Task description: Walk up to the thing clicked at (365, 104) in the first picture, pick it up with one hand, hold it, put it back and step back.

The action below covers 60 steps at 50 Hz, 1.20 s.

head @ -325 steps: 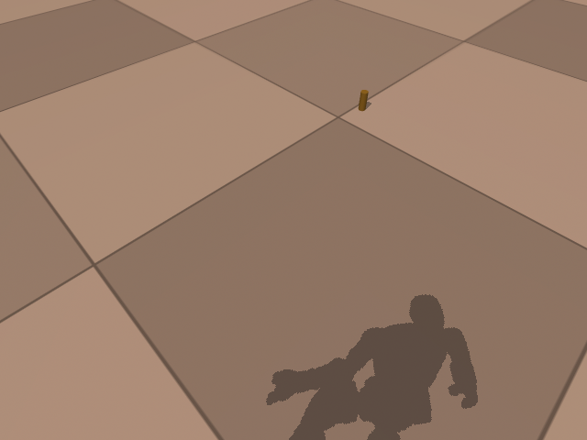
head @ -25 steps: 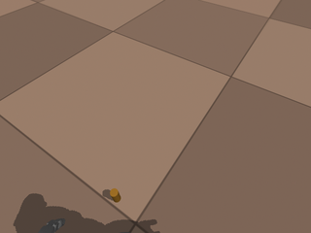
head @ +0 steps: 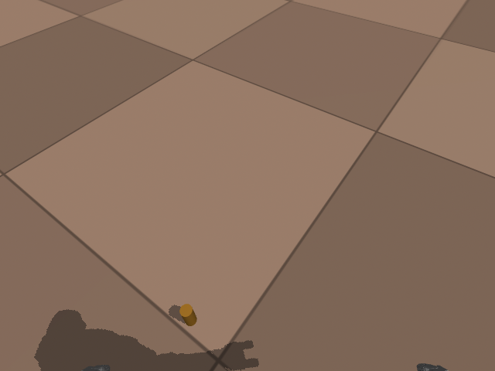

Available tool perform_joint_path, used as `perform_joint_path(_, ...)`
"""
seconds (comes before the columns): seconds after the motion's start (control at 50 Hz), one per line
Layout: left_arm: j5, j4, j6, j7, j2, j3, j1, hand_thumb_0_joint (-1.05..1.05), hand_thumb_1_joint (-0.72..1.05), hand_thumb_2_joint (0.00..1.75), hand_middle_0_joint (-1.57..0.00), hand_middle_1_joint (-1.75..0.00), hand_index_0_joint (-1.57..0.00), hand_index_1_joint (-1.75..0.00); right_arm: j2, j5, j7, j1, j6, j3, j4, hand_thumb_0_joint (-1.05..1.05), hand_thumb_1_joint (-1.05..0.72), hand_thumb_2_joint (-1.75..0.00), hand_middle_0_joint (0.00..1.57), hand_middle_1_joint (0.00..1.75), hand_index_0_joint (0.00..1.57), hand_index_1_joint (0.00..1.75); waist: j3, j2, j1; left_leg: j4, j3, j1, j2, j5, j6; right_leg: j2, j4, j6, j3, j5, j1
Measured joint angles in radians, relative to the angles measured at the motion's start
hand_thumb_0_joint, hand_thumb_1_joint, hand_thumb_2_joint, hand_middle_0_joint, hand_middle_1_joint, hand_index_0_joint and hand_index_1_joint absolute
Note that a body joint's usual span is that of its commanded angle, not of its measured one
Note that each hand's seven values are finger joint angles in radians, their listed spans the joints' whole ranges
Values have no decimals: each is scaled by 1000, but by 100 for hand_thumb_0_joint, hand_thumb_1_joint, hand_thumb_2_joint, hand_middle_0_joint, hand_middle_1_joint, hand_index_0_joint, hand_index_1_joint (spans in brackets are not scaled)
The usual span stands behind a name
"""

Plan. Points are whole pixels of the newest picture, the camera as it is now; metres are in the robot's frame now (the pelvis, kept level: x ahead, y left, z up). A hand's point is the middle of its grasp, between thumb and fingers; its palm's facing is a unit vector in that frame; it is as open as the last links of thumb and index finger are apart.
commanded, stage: walk up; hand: left
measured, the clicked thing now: (188, 315) +0.42 +0.25 -0.72
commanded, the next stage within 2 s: stand in 0.68 s
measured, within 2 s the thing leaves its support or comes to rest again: neither
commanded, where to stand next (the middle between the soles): +0.04 -0.02 m, yaw +2 degrees
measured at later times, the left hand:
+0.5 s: hand out of the picture +0.08 +0.26 -0.16, palm faces +0.02 -0.95 -0.31, open 7.3 cm
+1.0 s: hand out of the picture +0.09 +0.26 -0.15, palm faces -0.01 -0.94 -0.33, open 7.3 cm
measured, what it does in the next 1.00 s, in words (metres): stands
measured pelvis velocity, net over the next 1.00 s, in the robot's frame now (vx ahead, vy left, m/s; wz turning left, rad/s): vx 0.01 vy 0.01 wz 0.01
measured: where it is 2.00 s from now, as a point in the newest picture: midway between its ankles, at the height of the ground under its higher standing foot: outside the picture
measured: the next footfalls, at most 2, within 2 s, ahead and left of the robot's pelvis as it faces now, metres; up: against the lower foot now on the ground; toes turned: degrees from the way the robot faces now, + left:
none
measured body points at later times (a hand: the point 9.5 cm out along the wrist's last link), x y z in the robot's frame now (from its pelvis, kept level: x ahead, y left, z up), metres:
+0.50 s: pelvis +0.00 +0.01 +0.00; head +0.02 +0.01 +0.45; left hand +0.08 +0.31 -0.13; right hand +0.09 -0.29 -0.13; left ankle +0.03 +0.15 -0.74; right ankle +0.00 -0.11 -0.74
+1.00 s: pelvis +0.01 +0.01 +0.01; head +0.02 +0.01 +0.46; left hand +0.09 +0.31 -0.13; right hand +0.10 -0.29 -0.13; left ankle +0.03 +0.15 -0.74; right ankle +0.00 -0.11 -0.74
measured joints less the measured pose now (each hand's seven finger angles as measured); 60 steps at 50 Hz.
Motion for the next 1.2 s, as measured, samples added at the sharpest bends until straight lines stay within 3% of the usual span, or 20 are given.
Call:
perform_joint_path(0.32, 3, -11, 7, -5, 14, 13, 19, 1, 91, 90, -20, -30, -21, -30, 18, -6, 0, 59, -2, 2, 8, 1, -90, -90, 20, 30, 20, 30, -1, -9, -9, -18, -3, -6, -13, 14, 13, -12, -31, 12, -4, 19, 3)
perform_joint_path(0.68, 4, -4, 1, -1, 0, 9, 49, 1, 91, 90, -20, -30, -21, -30, 20, -3, 1, 30, 0, 1, -14, 1, -90, -90, 20, 30, 20, 30, -13, -3, 3, -23, -14, 4, -15, 13, 13, -14, -50, 14, -15, 21, 25)
perform_joint_path(1.2, 4, 6, -34, 14, 10, -29, 64, 1, 91, 90, -20, -30, -21, -30, 19, -9, 13, 53, 10, -1, 26, 1, -90, -90, 20, 30, 20, 30, -21, 2, -7, -97, 7, 72, -22, 25, 15, -22, -98, 19, 3, 25, 73)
